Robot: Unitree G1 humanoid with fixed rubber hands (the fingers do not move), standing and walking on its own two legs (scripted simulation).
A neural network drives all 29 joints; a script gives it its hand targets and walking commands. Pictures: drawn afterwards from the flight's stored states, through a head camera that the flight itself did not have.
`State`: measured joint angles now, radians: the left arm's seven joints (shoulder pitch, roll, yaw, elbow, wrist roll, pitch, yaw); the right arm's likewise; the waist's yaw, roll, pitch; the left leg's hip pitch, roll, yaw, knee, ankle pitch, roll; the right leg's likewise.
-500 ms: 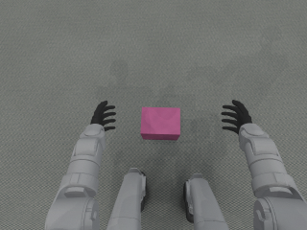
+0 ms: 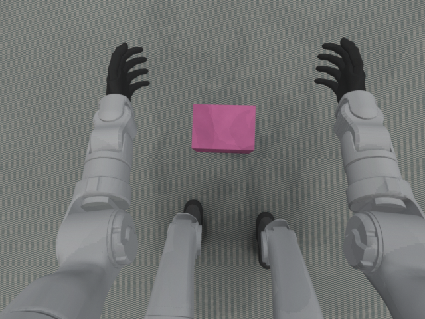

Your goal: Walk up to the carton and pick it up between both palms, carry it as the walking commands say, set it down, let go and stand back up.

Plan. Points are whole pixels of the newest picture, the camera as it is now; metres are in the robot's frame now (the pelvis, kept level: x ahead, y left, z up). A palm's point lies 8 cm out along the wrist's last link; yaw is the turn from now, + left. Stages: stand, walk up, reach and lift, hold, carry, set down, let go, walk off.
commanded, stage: reach and lift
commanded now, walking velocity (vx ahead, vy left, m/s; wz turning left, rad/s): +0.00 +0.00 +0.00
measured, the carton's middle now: (223, 130) +0.48 +0.03 -0.57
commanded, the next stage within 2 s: none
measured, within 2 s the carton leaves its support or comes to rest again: neither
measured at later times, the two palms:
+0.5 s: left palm (146, 106) +0.48 +0.20 -0.22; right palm (324, 105) +0.49 -0.18 -0.22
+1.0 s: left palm (164, 119) +0.48 +0.20 -0.37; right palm (300, 119) +0.49 -0.18 -0.37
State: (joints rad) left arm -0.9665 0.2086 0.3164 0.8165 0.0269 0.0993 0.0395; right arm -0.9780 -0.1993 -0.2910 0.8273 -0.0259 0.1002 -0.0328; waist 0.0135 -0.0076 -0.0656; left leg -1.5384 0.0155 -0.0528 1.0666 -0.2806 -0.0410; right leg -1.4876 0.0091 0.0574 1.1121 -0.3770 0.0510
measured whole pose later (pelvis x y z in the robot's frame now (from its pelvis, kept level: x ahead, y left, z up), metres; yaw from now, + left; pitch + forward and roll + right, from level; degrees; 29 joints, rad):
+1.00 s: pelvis -0.04 +0.00 -0.21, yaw -2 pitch +47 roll -1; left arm -1.25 0.31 0.19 1.02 -0.12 0.04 0.11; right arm -1.26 -0.31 -0.14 1.01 0.14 0.05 -0.10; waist 0.02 -0.01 0.08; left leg -2.24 -0.02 -0.08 1.89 -0.47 -0.07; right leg -2.17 0.07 0.08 1.94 -0.59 0.09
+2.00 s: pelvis -0.06 +0.00 -0.29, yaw -2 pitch +37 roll +0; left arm -1.50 0.38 0.07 1.29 -0.26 -0.03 0.09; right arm -1.47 -0.33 -0.01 1.19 0.22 -0.01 -0.10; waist 0.02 0.00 0.41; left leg -2.31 0.02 -0.06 2.15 -0.49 -0.06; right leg -2.26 0.04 0.07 2.21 -0.59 0.07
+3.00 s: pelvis -0.04 +0.00 -0.29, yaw -3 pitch +38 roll +0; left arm -1.46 0.29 0.19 1.21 -0.05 0.11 0.04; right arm -1.43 -0.23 -0.22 1.12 -0.02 0.13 -0.07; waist 0.04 -0.01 0.32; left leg -2.32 0.00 -0.09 2.19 -0.53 -0.08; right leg -2.28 0.07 0.07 2.24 -0.62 0.08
